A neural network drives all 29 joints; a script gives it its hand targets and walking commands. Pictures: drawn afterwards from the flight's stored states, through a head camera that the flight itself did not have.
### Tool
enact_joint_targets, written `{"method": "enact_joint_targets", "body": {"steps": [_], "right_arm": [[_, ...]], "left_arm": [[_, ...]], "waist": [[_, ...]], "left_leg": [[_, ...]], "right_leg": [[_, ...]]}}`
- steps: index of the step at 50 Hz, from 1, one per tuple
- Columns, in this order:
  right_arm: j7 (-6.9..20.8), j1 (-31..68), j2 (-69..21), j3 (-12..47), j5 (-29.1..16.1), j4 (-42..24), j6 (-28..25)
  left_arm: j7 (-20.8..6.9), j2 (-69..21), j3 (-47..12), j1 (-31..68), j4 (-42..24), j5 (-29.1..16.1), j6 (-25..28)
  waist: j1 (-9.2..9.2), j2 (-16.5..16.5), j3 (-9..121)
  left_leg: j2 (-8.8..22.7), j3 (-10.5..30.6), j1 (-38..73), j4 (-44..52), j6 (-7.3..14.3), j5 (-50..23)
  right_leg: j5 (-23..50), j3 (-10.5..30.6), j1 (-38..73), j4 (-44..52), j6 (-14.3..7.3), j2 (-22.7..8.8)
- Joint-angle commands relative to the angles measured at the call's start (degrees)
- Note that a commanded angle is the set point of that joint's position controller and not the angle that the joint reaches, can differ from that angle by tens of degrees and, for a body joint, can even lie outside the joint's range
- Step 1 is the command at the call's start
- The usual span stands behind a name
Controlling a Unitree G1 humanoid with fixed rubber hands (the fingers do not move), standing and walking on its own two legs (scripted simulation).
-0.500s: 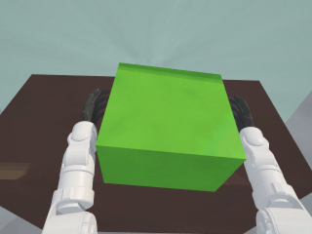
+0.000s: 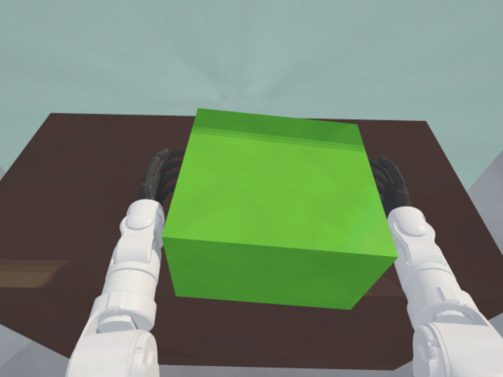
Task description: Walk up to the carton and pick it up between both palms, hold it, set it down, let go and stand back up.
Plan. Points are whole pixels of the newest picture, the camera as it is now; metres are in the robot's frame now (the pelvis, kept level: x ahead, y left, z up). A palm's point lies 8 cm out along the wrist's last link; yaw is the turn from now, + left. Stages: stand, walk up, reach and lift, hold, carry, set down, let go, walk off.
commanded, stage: set down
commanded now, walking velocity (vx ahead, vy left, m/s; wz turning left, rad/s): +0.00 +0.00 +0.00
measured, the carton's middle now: (271, 205) +0.40 -0.02 +0.03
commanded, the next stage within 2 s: none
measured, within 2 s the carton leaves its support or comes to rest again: rests again in 0.60 s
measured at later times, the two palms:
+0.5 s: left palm (159, 204) +0.38 +0.18 +0.06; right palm (394, 208) +0.37 -0.22 +0.06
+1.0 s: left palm (158, 212) +0.38 +0.18 +0.04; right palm (391, 210) +0.37 -0.22 +0.05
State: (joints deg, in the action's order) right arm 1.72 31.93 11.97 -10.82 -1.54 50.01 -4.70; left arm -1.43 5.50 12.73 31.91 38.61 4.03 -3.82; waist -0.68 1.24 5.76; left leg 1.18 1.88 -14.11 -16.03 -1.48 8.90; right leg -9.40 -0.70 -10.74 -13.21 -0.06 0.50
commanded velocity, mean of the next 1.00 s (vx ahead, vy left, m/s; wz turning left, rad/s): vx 0.00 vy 0.00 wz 0.00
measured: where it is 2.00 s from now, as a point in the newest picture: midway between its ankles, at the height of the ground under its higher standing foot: outside the picture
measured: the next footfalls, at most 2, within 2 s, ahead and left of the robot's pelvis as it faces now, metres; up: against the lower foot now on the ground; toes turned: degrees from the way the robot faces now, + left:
none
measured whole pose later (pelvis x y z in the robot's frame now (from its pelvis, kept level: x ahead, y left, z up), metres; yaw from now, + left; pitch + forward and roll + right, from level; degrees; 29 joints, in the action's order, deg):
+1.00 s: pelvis -0.01 +0.00 +0.00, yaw -1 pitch +11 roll -1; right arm 3.0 36.9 11.6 -13.9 0.8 61.9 -15.0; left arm 0.8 7.3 12.4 35.6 58.5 2.9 15.0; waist -0.8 0.9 7.1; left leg 1.6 0.4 -19.8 -17.9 -1.3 8.8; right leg -9.1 -0.7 -16.7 -15.2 -0.1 0.5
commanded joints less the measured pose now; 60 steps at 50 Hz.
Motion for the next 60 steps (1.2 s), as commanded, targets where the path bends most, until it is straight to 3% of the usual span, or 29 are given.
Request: {"method": "enact_joint_targets", "body": {"steps": [1, 14, 24, 35, 41, 50, 58, 59, 60], "right_arm": [[6.37, 37.04, -30.2, 16.06, 0.76, -15.42, -5.66], [7.08, 37.67, -31.1, 16.58, 0.62, -10.87, -8.26], [7.28, 36.36, -31.24, 15.87, 1.62, -6.71, -9.87], [7.58, 34.22, -30.61, 13.52, 2.99, -1.86, -11.24], [8.13, 33.71, -29.69, 11.79, 4.41, 1.04, -11.44], [8.46, 31.45, -29.49, 9.5, 5.98, 6.5, -12.62], [8.42, 30.04, -28.73, 8.19, 7.62, 8.95, -14.07], [8.51, 32.25, -28.31, 5.77, 7.32, 9.09, -15.79], [8.56, 31.81, -28.01, 6.07, 7.54, 9.72, -16.37]], "left_arm": [[-2.48, -31.99, -19.11, 36.36, -8.77, -1.34, 4.79], [-2.09, -31.49, -17.86, 38.32, -3.12, -1.73, 10.28], [-1.86, -31.49, -17.61, 39.37, 1.01, -1.35, 14.01], [-2.0, -31.6, -16.87, 38.43, 5.11, -0.81, 16.88], [-2.09, -29.84, -14.74, 38.7, 9.02, -0.14, 18.33], [-1.92, -28.61, -13.69, 38.1, 12.49, 0.54, 21.03], [-1.93, -27.18, -11.39, 35.14, 16.53, 2.19, 22.86], [-1.32, -28.88, -13.97, 34.84, 15.1, 2.93, 22.57], [-1.28, -29.2, -13.72, 34.29, 16.13, 2.95, 22.54]], "waist": [[-0.24, 0.19, 26.35], [0.65, 0.46, 27.89], [0.17, -0.42, 27.55], [-0.5, -1.19, 25.49], [0.05, -1.52, 22.44], [-0.57, -2.64, 21.47], [0.33, -2.17, 19.93], [0.11, -4.57, 21.72], [-0.13, -3.98, 22.78]], "left_leg": [[-2.16, -3.61, 9.82, -2.81, -2.45, -22.31], [-1.85, -3.98, 6.21, -2.93, -1.8, -20.77], [-1.32, -4.0, 5.75, -3.13, -2.01, -20.14], [-0.87, -3.95, 6.4, -3.27, -2.41, -19.36], [-0.93, -4.24, 4.49, -2.56, -1.98, -14.87], [-0.79, -4.44, 4.33, -2.95, -2.34, -15.19], [-0.59, -4.65, 3.42, -2.81, -1.87, -13.45], [0.67, -2.88, 5.37, -4.45, -3.56, -20.17], [0.96, -3.16, 8.96, -6.05, -3.78, -23.34]], "right_leg": [[28.55, -2.63, 10.59, -4.1, 2.71, 1.38], [29.55, -1.82, 10.93, -5.18, 2.82, 0.77], [27.73, -1.71, 9.17, -5.12, 2.08, 0.52], [23.32, -2.1, 5.96, -3.9, 1.24, 0.7], [17.93, -1.94, 4.22, -3.32, 1.05, 0.3], [16.91, -2.12, 1.9, -3.42, 0.8, 0.07], [14.42, -2.13, 1.02, -3.33, 0.57, 0.0], [17.19, -3.66, -5.05, -3.49, 0.03, 0.35], [16.87, -3.77, -6.37, -2.76, -0.34, 0.56]]}}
